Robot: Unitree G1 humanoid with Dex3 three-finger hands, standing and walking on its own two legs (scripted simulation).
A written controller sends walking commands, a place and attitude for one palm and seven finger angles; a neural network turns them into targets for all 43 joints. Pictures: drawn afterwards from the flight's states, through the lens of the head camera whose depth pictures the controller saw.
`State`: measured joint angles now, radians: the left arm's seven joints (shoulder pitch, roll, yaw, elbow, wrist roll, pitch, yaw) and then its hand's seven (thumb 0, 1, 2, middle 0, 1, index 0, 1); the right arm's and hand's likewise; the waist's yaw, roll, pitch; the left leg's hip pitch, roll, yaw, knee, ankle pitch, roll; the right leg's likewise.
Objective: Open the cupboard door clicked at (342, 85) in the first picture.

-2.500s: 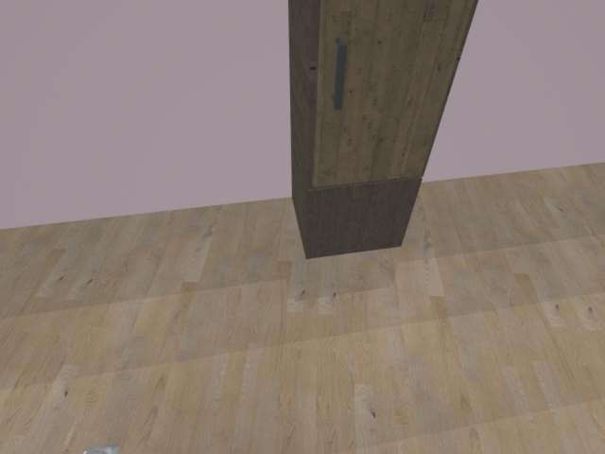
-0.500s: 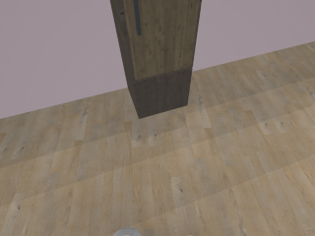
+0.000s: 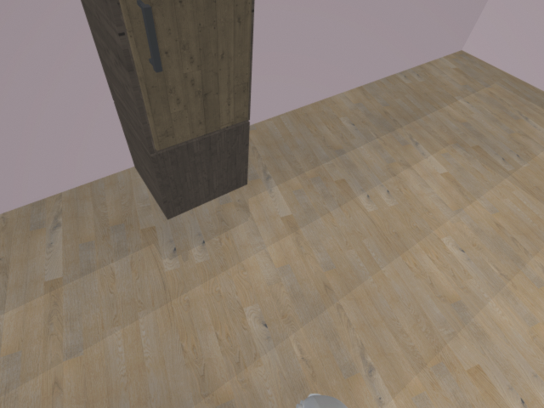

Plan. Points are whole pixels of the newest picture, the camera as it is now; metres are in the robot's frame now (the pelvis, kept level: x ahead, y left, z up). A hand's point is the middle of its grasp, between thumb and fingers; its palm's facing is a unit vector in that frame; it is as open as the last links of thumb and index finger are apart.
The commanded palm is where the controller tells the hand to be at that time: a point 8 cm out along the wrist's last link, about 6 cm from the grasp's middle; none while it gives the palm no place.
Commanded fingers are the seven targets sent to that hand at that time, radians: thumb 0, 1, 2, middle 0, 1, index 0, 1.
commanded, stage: walk to a spot facing it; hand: left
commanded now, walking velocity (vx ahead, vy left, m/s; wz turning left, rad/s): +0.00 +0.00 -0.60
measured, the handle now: (149, 37) +0.94 +0.43 +0.05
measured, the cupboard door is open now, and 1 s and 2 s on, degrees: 0 0 0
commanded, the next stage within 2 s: turn to face it in 1.38 s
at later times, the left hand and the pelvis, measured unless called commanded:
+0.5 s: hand out of the picture +0.14 +0.13 -0.16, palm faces -0.29 -0.93 -0.22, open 7.4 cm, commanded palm none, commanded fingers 0.00 0.90 0.90 -0.20 -0.30 -0.20 -0.30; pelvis +0.05 -0.05 +0.00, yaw -19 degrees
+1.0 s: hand (268, 261) +0.43 +0.04 -0.16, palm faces -0.56 -0.81 -0.18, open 7.4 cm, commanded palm none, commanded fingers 0.00 0.90 0.90 -0.20 -0.30 -0.20 -0.30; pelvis +0.24 -0.07 +0.01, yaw -36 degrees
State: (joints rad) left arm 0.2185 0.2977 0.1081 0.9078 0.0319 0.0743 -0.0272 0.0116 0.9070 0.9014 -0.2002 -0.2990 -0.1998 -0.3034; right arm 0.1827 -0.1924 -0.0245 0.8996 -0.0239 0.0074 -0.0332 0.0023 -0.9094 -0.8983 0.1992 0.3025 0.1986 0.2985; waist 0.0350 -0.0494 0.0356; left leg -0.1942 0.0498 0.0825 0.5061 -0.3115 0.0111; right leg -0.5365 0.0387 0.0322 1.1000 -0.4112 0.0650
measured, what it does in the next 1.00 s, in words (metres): walks ahead, turning right: right foot, then left foot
